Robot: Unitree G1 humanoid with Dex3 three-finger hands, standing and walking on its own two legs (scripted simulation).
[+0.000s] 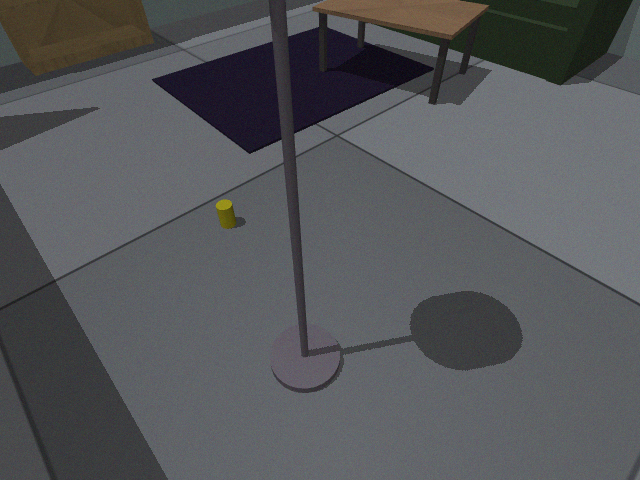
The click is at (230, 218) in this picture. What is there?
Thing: squat round
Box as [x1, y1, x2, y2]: [216, 199, 235, 228]
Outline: 224,199 216,203 216,208 221,226 224,228 229,228 235,224 235,219 231,202 229,200
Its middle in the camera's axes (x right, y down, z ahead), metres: -0.43 -0.14 +1.78
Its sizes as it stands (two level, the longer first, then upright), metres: 0.072 0.072 0.116
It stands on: the floor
